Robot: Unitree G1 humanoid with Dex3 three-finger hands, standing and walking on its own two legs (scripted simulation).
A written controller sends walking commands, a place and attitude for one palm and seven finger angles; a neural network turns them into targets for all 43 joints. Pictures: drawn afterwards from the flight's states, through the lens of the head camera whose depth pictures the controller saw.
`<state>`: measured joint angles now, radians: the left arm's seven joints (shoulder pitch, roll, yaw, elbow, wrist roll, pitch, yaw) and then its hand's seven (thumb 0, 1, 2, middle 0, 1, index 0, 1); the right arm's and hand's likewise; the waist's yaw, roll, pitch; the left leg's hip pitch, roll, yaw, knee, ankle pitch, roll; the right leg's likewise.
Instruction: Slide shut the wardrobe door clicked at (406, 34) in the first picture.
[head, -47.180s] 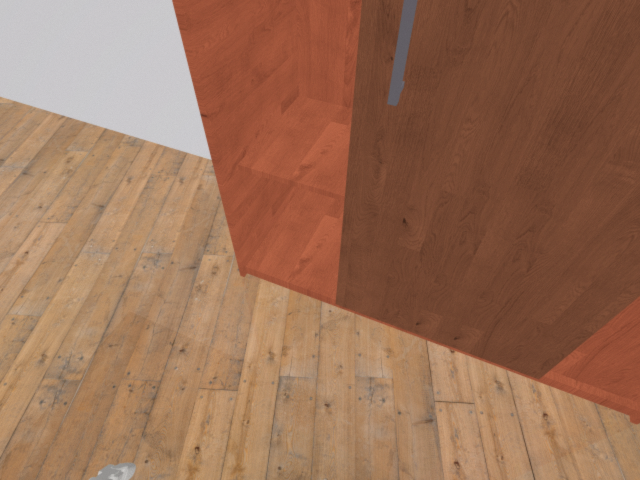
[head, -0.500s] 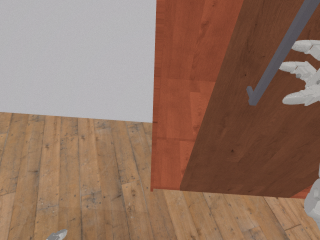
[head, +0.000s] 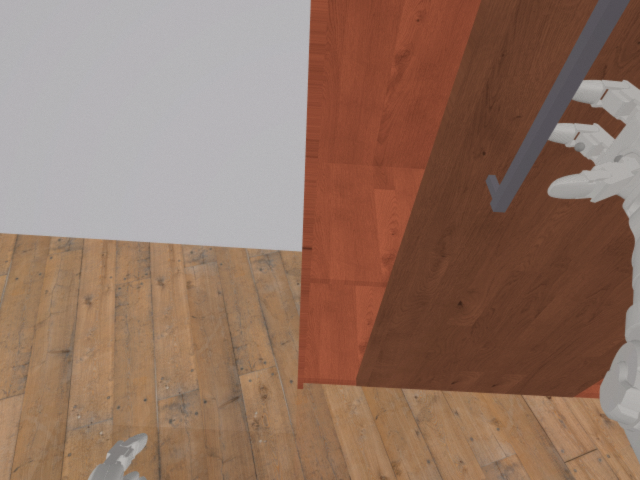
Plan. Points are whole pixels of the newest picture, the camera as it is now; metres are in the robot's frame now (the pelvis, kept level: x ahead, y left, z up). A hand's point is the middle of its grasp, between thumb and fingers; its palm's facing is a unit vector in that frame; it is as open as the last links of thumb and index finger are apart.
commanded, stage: feel for the door with the fingertips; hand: right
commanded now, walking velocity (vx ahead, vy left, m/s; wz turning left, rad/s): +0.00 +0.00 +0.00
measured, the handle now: (547, 97) +0.50 -0.18 +0.27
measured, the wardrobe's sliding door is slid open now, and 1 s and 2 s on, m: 0.16 0.16 0.16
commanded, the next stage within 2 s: slide the fingers in behind the handle in 0.16 s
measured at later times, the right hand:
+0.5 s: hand (577, 145) +0.45 -0.22 +0.24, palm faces -0.06 +1.00 -0.02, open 13.9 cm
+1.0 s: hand (555, 147) +0.45 -0.19 +0.23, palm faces -0.07 +1.00 -0.03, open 14.0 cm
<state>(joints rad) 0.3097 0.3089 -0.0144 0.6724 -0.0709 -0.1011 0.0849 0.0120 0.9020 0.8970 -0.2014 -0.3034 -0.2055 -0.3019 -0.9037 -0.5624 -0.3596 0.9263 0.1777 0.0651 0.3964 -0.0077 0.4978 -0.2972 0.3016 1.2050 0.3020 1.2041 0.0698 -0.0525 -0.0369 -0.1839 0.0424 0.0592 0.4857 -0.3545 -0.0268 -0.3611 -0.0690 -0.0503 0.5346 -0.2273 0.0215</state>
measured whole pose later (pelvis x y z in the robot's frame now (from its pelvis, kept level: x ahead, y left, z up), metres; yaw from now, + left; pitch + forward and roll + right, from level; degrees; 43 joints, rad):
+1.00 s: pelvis +0.00 -0.01 +0.00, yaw +1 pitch +3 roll +1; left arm 0.32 0.29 -0.01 0.68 -0.07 -0.13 0.07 0.01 0.90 0.90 -0.20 -0.30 -0.20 -0.30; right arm -0.88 -0.49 -0.32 0.84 0.18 0.07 0.33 -0.01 0.50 -0.30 0.30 1.21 0.30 1.20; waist 0.07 -0.05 -0.03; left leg -0.19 0.05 0.05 0.48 -0.35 -0.03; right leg -0.36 -0.07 -0.06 0.54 -0.23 0.01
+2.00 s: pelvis +0.00 +0.00 +0.00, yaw +0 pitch +3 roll +1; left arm 0.33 0.31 -0.01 0.67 -0.08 -0.10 0.08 0.01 0.90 0.90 -0.20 -0.30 -0.20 -0.30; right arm -0.83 -0.55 -0.36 0.83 0.18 0.08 0.38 -0.01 0.50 -0.30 0.30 1.21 0.30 1.20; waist 0.07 -0.05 -0.03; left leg -0.17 0.04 0.05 0.48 -0.36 -0.03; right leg -0.35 -0.07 -0.05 0.54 -0.23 0.02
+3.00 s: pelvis +0.00 +0.00 +0.00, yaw +0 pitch +4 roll +1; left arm 0.36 0.32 -0.01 0.66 -0.07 -0.09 0.08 0.01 0.90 0.90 -0.20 -0.30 -0.20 -0.30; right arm -0.83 -0.63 -0.42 0.88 0.18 0.05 0.47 -0.01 0.50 -0.30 0.30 1.20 0.30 1.20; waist 0.08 -0.06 -0.04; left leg -0.20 0.04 0.05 0.48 -0.35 -0.03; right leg -0.38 -0.07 -0.05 0.55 -0.24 0.02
